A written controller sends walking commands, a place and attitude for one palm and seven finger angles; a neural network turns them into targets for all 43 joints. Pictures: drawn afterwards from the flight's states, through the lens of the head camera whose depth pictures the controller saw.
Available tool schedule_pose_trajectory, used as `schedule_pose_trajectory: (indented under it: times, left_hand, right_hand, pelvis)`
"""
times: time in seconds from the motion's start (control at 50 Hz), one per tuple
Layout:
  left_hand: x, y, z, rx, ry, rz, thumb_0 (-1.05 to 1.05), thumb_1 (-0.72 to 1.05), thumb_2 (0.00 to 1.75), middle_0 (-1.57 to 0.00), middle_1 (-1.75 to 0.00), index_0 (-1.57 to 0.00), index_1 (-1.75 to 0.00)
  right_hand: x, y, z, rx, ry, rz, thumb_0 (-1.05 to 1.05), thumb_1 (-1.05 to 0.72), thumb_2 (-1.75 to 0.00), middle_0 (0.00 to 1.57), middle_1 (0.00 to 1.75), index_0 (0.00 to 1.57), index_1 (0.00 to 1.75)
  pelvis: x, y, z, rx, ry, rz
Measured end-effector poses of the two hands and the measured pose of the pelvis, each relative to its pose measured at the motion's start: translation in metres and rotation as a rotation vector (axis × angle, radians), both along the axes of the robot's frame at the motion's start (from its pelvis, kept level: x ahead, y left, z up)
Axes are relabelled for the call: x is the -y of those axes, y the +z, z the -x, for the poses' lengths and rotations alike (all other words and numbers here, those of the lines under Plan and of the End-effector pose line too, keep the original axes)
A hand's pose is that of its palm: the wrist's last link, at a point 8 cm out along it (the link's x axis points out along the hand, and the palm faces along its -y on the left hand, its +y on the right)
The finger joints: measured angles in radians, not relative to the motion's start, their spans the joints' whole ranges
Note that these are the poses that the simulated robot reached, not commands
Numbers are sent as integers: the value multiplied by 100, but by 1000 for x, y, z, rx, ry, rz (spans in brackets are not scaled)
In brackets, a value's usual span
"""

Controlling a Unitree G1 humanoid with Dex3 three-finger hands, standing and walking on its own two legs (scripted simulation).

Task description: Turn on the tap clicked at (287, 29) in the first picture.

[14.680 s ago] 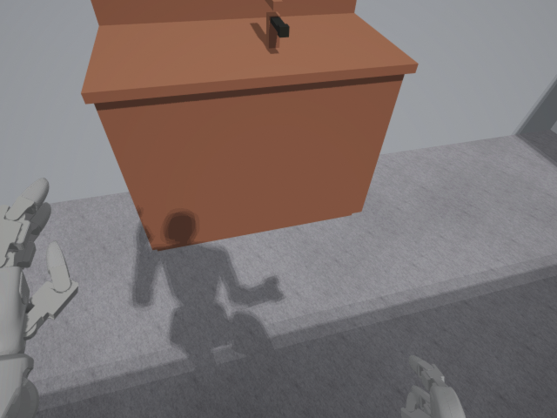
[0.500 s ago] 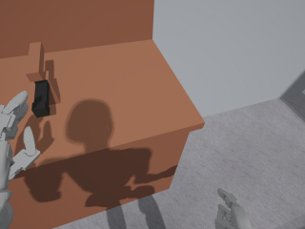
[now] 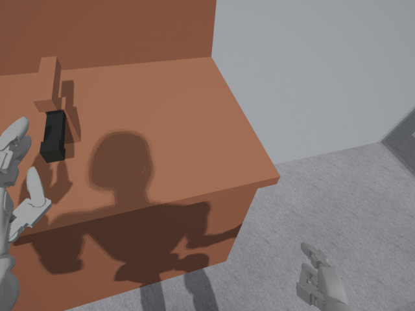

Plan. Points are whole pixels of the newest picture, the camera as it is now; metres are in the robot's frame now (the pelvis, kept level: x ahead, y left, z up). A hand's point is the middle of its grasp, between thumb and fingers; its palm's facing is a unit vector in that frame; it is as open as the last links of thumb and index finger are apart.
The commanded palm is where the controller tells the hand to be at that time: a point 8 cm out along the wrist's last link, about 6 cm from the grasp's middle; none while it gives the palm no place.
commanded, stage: look again from close up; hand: left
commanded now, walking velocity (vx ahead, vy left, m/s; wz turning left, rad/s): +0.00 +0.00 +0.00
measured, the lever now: (53, 151) +0.32 +0.31 +0.13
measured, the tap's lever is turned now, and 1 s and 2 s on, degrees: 0 0 0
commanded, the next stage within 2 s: come to a stop and stand still in 0.30 s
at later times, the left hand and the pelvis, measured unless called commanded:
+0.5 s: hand (24, 188) +0.22 +0.28 +0.17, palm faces +0.44 -0.77 -0.46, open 7.4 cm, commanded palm +0.14 +0.28 +0.17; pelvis -0.01 +0.00 +0.00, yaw +1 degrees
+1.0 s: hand (30, 215) +0.19 +0.26 +0.17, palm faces +0.45 -0.85 -0.27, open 7.4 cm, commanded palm +0.13 +0.28 +0.17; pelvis -0.02 +0.00 +0.00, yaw +1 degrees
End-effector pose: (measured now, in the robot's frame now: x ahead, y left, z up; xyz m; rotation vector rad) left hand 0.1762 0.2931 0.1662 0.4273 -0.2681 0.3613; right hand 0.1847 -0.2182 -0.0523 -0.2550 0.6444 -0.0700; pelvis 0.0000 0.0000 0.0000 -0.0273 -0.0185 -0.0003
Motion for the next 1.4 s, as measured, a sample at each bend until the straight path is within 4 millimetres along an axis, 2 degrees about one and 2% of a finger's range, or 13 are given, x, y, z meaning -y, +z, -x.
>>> schedule_pose_trajectory:
  times: [0.22, 0.44, 0.48, 0.54, 0.6, 0.66, 0.7, 0.78, 0.88, 0.96, 1.06, 1.18, 1.4]
  left_hand:
    - [1, -1, 4, -4, 11, 14, 1, 89, 90, -21, -30, -21, -30]
    - [1, -1, 6, -19, 5, -4, 1, 89, 90, -21, -30, -21, -30]
    - [-12, 16, -1, 31, 6, -141, 1, 89, 90, -22, -30, -22, -30]
    - [-31, 30, -9, 124, 48, -134, 1, 89, 90, -22, -30, -22, -30]
    - [-17, 24, -7, 115, 17, -72, 1, 90, 90, -21, -30, -21, -30]
    - [5, 8, 3, 42, -61, -35, 1, 90, 90, -21, -30, -21, -30]
    - [12, -3, 11, -3, -87, -17, 1, 90, 90, -21, -30, -21, -30]
    - [2, -10, 23, -19, -43, -6, 1, 89, 90, -22, -30, -22, -30]
    - [-11, 0, 31, 73, 41, 21, 1, 89, 90, -22, -30, -22, -30]
    - [-6, 6, 30, 127, 35, 39, 1, 89, 90, -21, -30, -21, -30]
    - [2, 3, 24, 97, -5, 35, 1, 90, 90, -21, -30, -21, -30]
    - [1, -1, 22, 37, -11, 14, 1, 89, 90, -21, -30, -21, -30]
    - [-1, 0, 22, 33, 10, 18, 1, 89, 90, -21, -30, -21, -30]
  right_hand:
    - [-5, -11, 18, -54, 1, -17, 1, -90, -90, 20, 30, 21, 30]
    - [2, -13, 27, -73, -27, -10, 1, -90, -90, 20, 30, 21, 30]
    - [1, -15, 28, -81, 20, 22, 1, -90, -90, 20, 30, 20, 30]
    - [-2, -15, 29, -77, 45, 6, 1, -90, -90, 20, 30, 20, 30]
    - [-2, -12, 30, -25, 26, -31, 1, -90, -90, 20, 30, 21, 30]
    - [-2, -10, 33, 4, -6, -47, 1, -90, -90, 20, 30, 21, 30]
    - [-1, -10, 36, 4, -21, -42, 1, -90, -90, 20, 30, 21, 30]
    - [-1, -10, 41, -15, -17, -12, 1, -90, -90, 20, 30, 20, 30]
    - [-2, -7, 40, -20, 21, 12, 1, -90, -90, 20, 30, 20, 30]
    - [-4, -3, 36, 0, 37, 10, 1, -90, -90, 20, 30, 21, 30]
    - [-7, 0, 32, 23, 29, -6, 1, -90, -90, 20, 30, 21, 30]
    - [-7, -1, 34, 7, 17, -12, 1, -90, -90, 20, 30, 21, 30]
    - [-2, -8, 37, -46, 7, 0, 1, -90, -90, 20, 30, 21, 30]
  pelvis:
    - [0, 1, 6, 5, 6, -1]
    - [-1, 1, 6, 6, 7, -1]
    - [1, -1, 10, -3, 20, 1]
    - [3, -1, 14, -5, 8, -5]
    - [-2, -2, 16, -2, -6, -8]
    - [-4, -3, 16, 2, -10, -9]
    - [-4, -3, 17, 6, -6, -9]
    - [-1, -3, 20, 17, 6, -7]
    - [0, -2, 23, 26, 11, -3]
    - [0, -2, 24, 29, 11, -3]
    - [-1, -1, 24, 28, 7, -2]
    - [0, 0, 22, 24, 7, -1]
    - [-1, 0, 19, 25, 8, 0]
